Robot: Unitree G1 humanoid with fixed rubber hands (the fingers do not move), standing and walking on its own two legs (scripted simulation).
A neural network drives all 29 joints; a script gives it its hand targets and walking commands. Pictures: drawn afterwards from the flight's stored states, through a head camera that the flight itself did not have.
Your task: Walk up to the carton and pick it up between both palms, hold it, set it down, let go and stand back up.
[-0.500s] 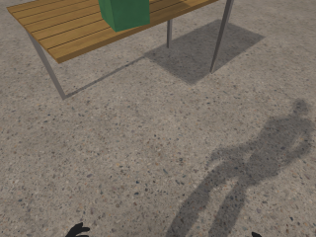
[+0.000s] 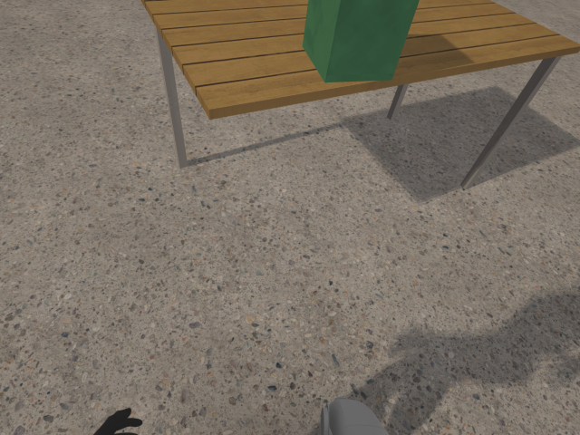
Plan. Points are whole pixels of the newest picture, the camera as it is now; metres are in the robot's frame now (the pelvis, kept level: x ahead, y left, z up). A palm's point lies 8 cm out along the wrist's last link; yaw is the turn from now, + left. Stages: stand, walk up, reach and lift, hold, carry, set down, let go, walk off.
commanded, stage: walk up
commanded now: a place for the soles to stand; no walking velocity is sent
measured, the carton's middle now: (356, 16) +1.05 -0.14 +0.13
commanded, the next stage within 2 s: none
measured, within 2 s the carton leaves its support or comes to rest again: neither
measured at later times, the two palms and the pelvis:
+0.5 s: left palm (179, 352) +0.25 +0.18 -0.12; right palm (476, 305) +0.35 -0.35 -0.10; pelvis +0.23 -0.09 -0.01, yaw +11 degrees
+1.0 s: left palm (231, 248) +0.46 +0.12 -0.12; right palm (486, 241) +0.51 -0.42 -0.09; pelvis +0.41 -0.16 -0.01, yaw +18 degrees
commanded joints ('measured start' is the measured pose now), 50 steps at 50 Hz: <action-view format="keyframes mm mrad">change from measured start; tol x32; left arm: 1 -33 29 13 -92 -4 -14 -12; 50 -60 9 20 -140 -11 19 -17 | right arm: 1 19 -214 -74 -45 9 -40 -7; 50 -82 -253 -115 -102 -24 2 -50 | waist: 1 15 199 59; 13 37 207 113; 17 122 -305 -292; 34 -86 320 -53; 50 24 238 3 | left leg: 1 -6 192 -234 -282 91 151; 13 -2 262 -256 -160 186 117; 19 -488 55 -120 912 -195 -13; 31 57 5 40 118 46 24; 34 238 456 -823 -282 -552 210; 43 -12 234 -227 -170 212 180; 50 -129 248 -172 -81 129 134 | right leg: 1 -107 -10 8 -90 127 22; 12 78 -16 21 -402 155 -28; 16 785 -138 239 -532 -101 -112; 18 610 -345 731 -854 -393 -285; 25 225 -186 120 -752 64 -281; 30 78 -154 44 -728 -310 -224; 34 -265 62 -99 29 -394 -36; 50 204 -21 -64 -352 37 -23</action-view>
